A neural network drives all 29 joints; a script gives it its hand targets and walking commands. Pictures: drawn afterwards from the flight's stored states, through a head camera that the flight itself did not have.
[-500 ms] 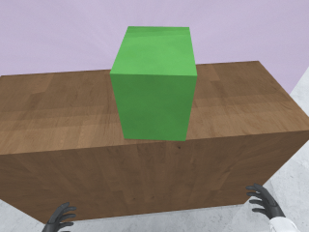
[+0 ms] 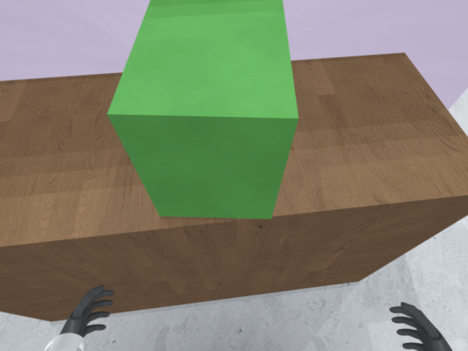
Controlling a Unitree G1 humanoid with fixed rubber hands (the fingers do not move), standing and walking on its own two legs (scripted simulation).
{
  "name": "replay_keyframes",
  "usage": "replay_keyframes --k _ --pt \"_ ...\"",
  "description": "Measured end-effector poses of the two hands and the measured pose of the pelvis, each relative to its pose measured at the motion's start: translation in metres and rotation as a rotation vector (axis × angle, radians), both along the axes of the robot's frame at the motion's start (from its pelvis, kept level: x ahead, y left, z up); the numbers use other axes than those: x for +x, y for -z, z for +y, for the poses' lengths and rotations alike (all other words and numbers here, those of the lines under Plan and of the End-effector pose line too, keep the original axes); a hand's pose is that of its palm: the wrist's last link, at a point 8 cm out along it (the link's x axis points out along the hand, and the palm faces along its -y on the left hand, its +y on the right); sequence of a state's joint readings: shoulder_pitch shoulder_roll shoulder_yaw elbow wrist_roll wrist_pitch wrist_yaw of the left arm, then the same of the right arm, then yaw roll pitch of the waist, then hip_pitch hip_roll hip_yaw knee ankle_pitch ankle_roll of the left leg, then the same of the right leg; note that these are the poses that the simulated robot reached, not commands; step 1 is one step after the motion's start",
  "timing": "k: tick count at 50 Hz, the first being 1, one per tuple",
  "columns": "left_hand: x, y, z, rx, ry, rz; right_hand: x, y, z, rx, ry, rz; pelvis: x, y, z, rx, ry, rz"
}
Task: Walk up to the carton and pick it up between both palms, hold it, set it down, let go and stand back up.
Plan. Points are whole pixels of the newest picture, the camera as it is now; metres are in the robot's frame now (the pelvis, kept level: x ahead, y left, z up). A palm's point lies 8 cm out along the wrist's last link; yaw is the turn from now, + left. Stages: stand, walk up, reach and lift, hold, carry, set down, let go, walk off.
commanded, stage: stand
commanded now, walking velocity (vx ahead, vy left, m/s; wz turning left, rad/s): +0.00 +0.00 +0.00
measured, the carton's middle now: (216, 111) +0.47 +0.07 +0.12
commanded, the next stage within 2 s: none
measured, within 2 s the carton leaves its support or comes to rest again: neither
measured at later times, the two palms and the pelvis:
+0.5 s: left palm (84, 306) +0.19 +0.29 -0.08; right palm (431, 318) +0.19 -0.31 -0.06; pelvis +0.05 -0.01 +0.00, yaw +1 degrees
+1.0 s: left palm (78, 310) +0.19 +0.30 -0.08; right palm (439, 332) +0.17 -0.31 -0.06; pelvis +0.04 -0.01 +0.00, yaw +0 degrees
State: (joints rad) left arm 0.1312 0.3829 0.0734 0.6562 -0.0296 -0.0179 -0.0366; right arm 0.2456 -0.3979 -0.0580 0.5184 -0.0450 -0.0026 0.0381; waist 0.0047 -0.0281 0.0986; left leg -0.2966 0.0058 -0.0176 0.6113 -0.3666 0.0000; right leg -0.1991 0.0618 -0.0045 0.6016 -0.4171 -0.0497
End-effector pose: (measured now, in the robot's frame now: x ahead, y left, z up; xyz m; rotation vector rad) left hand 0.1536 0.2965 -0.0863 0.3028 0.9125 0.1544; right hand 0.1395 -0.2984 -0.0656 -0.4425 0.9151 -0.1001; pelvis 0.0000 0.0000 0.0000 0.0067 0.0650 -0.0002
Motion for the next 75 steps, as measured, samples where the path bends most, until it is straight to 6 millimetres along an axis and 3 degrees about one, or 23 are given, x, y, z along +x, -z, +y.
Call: replay_keyframes --k 9,13,19,29,34,44,56,75 --pt "0.049 -0.012 -0.004 0.02 0.003 -0.093 0.013 0.005 -0.01 -0.022 0.008 0.012 0.024 0.004 -0.007 -0.001 -0.017 -0.016" --pt "0.044 -0.011 -0.016 0.02 0.003 -0.066 0.029 0.006 -0.017 -0.001 0.023 -0.017 0.037 0.003 -0.015 0.007 -0.006 -0.029" --pt "0.03 -0.005 -0.012 0.026 -0.018 -0.002 0.048 0.004 -0.015 0.002 0.016 -0.029 0.048 0.002 -0.014 0.007 -0.009 -0.023" --pt "0.052 -0.006 -0.005 0.014 -0.019 -0.066 0.052 -0.002 -0.011 -0.021 0.014 -0.056 0.053 0.005 -0.008 -0.004 -0.014 -0.058" --pt "0.047 -0.012 -0.01 0.023 -0.012 -0.077 0.054 -0.005 -0.017 -0.009 0.027 -0.074 0.055 0.002 -0.014 0.004 -0.009 -0.075" --pt "0.04 -0.012 0.001 0.021 -0.011 -0.086 0.038 -0.006 -0.009 -0.018 0.039 -0.075 0.042 0.002 -0.004 -0.012 -0.006 -0.091" --pt "0.029 -0.004 0.0 0.012 -0.034 -0.046 0.021 0.001 -0.015 -0.018 0.061 -0.033 0.036 0.002 -0.006 -0.009 -0.005 -0.099" --pt "0.026 0.0 0.0 0.009 -0.054 -0.02 0.012 0.006 -0.019 -0.016 0.079 -0.008 0.031 0.002 -0.007 -0.007 -0.005 -0.106"
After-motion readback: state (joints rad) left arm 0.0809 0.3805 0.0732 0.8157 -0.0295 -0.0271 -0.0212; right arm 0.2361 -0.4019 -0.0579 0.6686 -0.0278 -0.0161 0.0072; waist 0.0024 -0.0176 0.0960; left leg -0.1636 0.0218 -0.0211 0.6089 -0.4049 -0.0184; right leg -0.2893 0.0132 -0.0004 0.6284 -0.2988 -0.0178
